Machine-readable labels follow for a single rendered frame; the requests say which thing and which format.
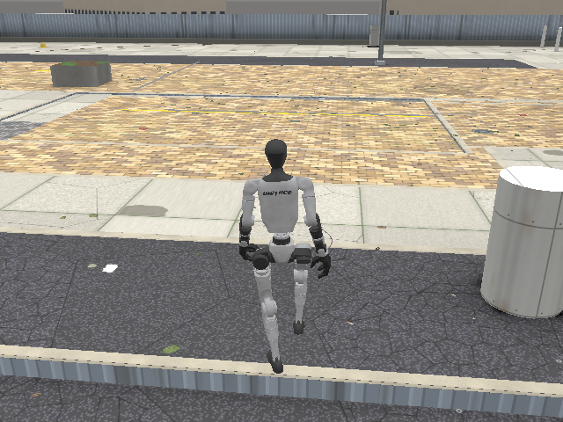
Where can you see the humanoid robot head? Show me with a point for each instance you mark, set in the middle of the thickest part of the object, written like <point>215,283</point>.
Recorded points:
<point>276,152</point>

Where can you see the robot left forearm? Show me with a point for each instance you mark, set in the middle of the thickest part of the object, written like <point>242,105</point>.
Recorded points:
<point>244,234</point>

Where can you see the left robot hand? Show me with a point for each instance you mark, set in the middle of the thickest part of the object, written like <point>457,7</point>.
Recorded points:
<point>243,250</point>

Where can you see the right robot hand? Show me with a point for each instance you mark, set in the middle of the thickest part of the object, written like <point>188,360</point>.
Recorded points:
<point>326,260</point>

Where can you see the robot right forearm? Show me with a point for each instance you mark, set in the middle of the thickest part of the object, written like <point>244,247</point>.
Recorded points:
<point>318,238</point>

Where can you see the robot right upper arm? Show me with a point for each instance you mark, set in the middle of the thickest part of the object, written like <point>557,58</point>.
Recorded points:
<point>309,200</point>

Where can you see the left robot thigh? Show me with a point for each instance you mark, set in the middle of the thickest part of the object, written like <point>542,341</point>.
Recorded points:
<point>262,273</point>

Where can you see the robot left upper arm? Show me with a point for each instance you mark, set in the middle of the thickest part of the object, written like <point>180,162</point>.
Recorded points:
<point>250,188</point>

